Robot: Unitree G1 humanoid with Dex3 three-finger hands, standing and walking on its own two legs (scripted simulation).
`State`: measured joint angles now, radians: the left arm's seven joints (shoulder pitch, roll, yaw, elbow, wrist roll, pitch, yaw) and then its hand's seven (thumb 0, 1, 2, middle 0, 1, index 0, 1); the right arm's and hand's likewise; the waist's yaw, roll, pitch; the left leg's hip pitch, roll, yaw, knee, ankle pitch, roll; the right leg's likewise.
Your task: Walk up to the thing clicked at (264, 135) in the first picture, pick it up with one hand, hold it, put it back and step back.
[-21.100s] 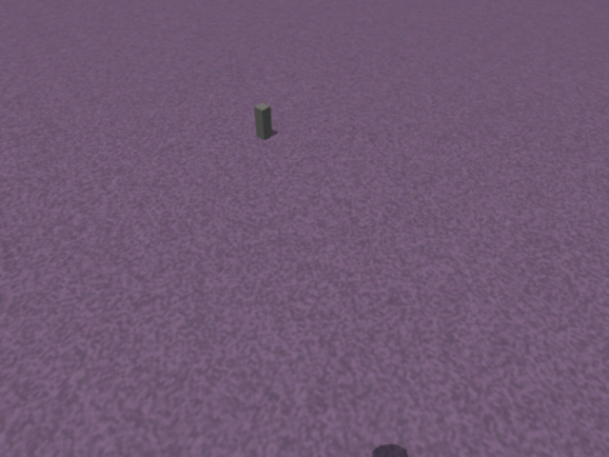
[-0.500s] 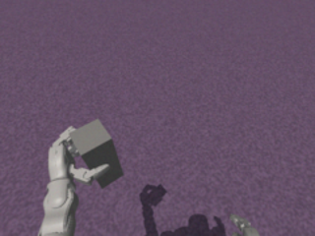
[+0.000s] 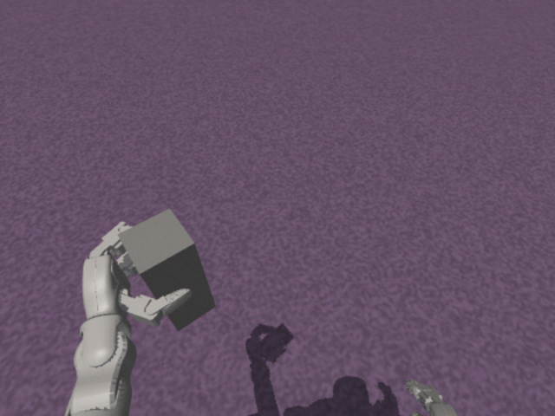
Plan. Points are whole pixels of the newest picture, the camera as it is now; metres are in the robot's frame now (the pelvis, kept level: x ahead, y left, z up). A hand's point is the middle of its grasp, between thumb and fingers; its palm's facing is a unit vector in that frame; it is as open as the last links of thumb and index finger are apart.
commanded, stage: hold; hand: left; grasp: from the side
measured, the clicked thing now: (174, 276) +0.33 +0.15 +0.04
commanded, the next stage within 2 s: crouch in 0.40 s
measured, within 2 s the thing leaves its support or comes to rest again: neither
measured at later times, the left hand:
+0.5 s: hand (149, 270) +0.32 +0.18 +0.06, palm faces +0.24 -0.97 +0.00, open 10.5 cm
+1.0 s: hand (157, 299) +0.34 +0.20 -0.06, palm faces +0.32 -0.95 -0.01, open 10.5 cm
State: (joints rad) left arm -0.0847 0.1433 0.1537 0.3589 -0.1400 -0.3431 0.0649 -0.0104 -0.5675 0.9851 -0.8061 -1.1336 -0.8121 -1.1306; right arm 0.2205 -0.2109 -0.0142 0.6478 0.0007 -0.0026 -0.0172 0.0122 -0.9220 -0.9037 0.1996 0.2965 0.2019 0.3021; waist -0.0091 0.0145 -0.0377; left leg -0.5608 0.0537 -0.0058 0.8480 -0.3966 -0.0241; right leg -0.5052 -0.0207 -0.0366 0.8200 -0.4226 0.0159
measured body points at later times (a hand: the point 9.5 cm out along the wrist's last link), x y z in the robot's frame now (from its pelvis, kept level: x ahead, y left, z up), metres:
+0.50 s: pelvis +0.00 +0.00 +0.00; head +0.04 +0.00 +0.45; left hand +0.31 +0.23 +0.06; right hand +0.14 -0.24 -0.10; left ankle +0.02 +0.13 -0.70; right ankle +0.00 -0.13 -0.70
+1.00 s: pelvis -0.02 +0.00 -0.06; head +0.09 +0.02 +0.38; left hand +0.31 +0.25 -0.06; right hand +0.12 -0.25 -0.17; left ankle +0.02 +0.13 -0.70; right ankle +0.00 -0.13 -0.70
